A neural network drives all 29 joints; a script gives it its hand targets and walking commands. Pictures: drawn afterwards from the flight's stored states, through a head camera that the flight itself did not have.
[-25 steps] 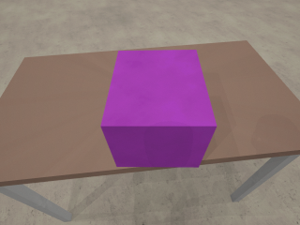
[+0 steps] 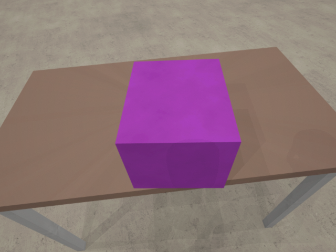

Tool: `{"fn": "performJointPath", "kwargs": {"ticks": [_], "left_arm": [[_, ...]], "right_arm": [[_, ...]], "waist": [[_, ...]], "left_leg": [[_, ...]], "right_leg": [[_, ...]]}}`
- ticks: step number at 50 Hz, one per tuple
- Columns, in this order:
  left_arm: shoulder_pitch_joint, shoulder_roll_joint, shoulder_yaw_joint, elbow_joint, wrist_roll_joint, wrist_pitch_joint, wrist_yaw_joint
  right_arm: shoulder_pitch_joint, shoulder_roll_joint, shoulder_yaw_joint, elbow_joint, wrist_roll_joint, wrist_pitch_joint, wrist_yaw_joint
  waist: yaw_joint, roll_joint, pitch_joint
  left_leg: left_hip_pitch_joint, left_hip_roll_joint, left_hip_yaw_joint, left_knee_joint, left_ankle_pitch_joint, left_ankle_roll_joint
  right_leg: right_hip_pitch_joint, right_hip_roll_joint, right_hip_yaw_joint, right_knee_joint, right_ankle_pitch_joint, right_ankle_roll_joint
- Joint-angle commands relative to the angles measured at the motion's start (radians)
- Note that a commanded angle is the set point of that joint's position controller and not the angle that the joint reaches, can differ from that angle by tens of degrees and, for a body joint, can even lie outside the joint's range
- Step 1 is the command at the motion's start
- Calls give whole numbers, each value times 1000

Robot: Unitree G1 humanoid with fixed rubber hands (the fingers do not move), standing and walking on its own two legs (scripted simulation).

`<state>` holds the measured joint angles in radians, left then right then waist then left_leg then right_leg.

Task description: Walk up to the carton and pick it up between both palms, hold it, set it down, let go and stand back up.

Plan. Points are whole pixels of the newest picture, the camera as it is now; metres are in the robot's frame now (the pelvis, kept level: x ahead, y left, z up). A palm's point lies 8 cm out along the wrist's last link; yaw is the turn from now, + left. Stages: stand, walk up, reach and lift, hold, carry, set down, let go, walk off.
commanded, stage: stand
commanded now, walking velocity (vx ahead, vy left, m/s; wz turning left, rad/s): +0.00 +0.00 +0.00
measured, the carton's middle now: (177, 122) +0.44 -0.01 +0.07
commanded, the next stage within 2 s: reach and lift in 0.02 s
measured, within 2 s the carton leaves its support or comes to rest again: neither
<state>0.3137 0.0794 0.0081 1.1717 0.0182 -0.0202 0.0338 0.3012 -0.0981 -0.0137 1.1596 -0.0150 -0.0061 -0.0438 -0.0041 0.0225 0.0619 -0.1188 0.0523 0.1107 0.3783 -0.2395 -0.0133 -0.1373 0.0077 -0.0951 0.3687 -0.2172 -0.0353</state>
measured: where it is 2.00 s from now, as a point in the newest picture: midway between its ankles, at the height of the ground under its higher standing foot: outside the picture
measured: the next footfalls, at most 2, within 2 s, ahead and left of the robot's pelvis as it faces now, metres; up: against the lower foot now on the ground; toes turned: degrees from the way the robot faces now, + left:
none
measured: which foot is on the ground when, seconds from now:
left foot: down 0.00-1.00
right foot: down 0.00-1.00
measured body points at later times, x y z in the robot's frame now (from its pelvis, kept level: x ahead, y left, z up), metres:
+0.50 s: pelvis -0.01 +0.00 +0.00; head +0.04 +0.00 +0.45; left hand +0.11 +0.19 -0.13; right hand +0.12 -0.20 -0.13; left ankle -0.02 +0.12 -0.75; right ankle -0.01 -0.10 -0.75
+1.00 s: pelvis -0.03 +0.01 +0.00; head -0.03 +0.00 +0.45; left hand +0.09 +0.20 -0.08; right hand +0.09 -0.21 -0.09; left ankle -0.02 +0.12 -0.75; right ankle -0.01 -0.10 -0.75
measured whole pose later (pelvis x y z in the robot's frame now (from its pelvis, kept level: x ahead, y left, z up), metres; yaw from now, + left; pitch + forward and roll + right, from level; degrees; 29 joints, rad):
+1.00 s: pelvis -0.03 +0.01 +0.00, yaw +0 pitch -3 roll +0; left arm 0.40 0.09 -0.07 0.21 -0.05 0.44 0.06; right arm 0.36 -0.16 -0.03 0.25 0.06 0.43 -0.02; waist -0.01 0.02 0.04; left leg -0.11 0.00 0.02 0.32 -0.16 0.01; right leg -0.12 0.01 -0.02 0.31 -0.14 -0.02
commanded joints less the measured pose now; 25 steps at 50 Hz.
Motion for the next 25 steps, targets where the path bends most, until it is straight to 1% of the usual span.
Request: {"fn": "performJointPath", "kwargs": {"ticks": [1,2,3,4,5,6,7,8,9,10,11,12,13,14,15,16,17,18,19,20,21,22,23,24,25], "left_arm": [[93,91,15,-10,-3,-10,6],[-1028,263,39,-719,-35,84,-14],[-786,223,41,-567,-31,209,14],[-671,160,34,-534,-54,327,15],[-670,140,20,-574,-82,415,18],[-574,121,5,-576,-114,482,25],[-521,120,-21,-595,-176,534,27],[-473,95,-43,-612,-203,584,26],[-393,100,-67,-615,-211,612,23],[-326,99,-81,-579,-227,631,16],[-279,89,-84,-513,-233,644,11],[-204,105,-78,-479,-205,642,2],[-155,135,-61,-478,-168,630,-4],[-127,150,-38,-499,-137,624,-4],[-99,167,-32,-499,-115,621,-6],[-64,169,-20,-523,-85,617,-8],[-61,175,-3,-529,-47,606,-7],[-104,188,5,-563,-28,585,-7],[-158,169,3,-605,-14,554,-9],[-175,181,13,-663,-1,525,-12],[-243,188,30,-744,8,491,-11],[-280,193,35,-793,6,466,-9],[-285,185,27,-822,6,436,-9],[-347,183,36,-861,-11,416,-6],[-364,182,9,-889,-14,411,-2]], "right_arm": [[91,-65,-12,-13,-3,-5,-5],[-1019,-221,-77,-669,56,74,15],[-806,-233,-112,-526,34,189,-7],[-665,-175,-88,-513,24,298,-7],[-655,-155,-79,-535,49,375,1],[-565,-125,-23,-544,103,440,9],[-525,-99,15,-580,170,491,6],[-515,-96,40,-591,206,540,6],[-403,-88,54,-558,228,578,10],[-342,-107,69,-546,241,597,14],[-312,-112,67,-493,239,612,22],[-243,-131,42,-428,215,618,30],[-175,-146,43,-433,193,605,40],[-140,-164,34,-455,157,594,47],[-122,-197,7,-488,102,584,34],[-119,-197,-5,-541,71,575,26],[-120,-175,-20,-554,37,565,20],[-140,-176,-41,-591,23,548,9],[-166,-175,-51,-595,8,527,9],[-158,-133,-36,-623,17,509,6],[-214,-126,-42,-692,23,479,1],[-262,-150,-60,-756,17,449,-5],[-274,-152,-67,-791,13,422,-5],[-334,-166,-71,-828,16,403,-5],[-341,-147,-67,-825,44,400,-3]], "waist": [[3,-88,25],[7,-17,-124],[-26,-8,-163],[-42,-18,-149],[-30,-4,-206],[-12,-26,-265],[-7,-36,-336],[7,-30,-403],[-1,-33,-419],[9,-26,-462],[7,-48,-472],[9,-39,-485],[13,-29,-456],[9,1,-447],[-8,-50,-422],[4,-57,-405],[10,-75,-323],[-9,-79,-246],[-13,-71,-239],[-10,-55,-247],[-2,-44,-261],[-8,-61,-291],[-24,-49,-319],[-22,-56,-338],[-22,-4,-328]], "left_leg": [[-9,90,-78,-59,125,25],[-357,-14,-107,64,-104,43],[-309,-17,-46,119,-227,42],[-349,-2,-60,173,-237,61],[-381,-3,-57,210,-255,69],[-409,-1,-55,236,-220,76],[-427,6,-68,285,-112,92],[-434,-2,-72,289,-34,84],[-428,-13,-91,277,58,76],[-431,-20,-104,257,167,69],[-391,-39,-119,246,271,53],[-335,-54,-129,211,305,49],[-310,-80,-121,195,344,26],[-271,-92,-115,151,387,23],[-224,-110,-118,120,384,20],[-158,-104,-117,63,379,23],[-151,-100,-122,9,354,24],[-154,-99,-119,-17,375,21],[-105,-102,-125,-41,406,11],[-85,-99,-121,-45,380,17],[-86,-89,-125,-28,404,17],[-100,-85,-128,-9,412,17],[-119,-90,-125,2,382,11],[-116,-72,-130,23,372,24],[-119,-64,-115,30,347,16]], "right_leg": [[-27,-127,114,-79,149,4],[-318,-25,109,96,-98,6],[-248,-32,87,122,-232,-14],[-269,-63,105,177,-233,-24],[-319,-69,94,237,-246,-15],[-308,-66,102,263,-202,-11],[-328,-71,118,298,-112,-14],[-310,-65,117,314,-21,-8],[-268,-46,119,315,82,-1],[-218,-30,118,321,183,12],[-173,-4,123,326,291,19],[-116,-3,137,289,348,30],[-70,15,141,259,397,35],[1,15,155,221,483,41],[53,20,159,162,523,47],[118,11,168,107,558,58],[114,11,164,55,495,54],[103,9,156,28,544,54],[86,12,146,1,569,53],[85,-1,147,-1,558,54],[68,-5,154,17,570,47],[70,-6,160,31,609,53],[56,0,143,55,555,58],[12,-7,149,68,528,52],[-20,-2,133,77,444,50]]}}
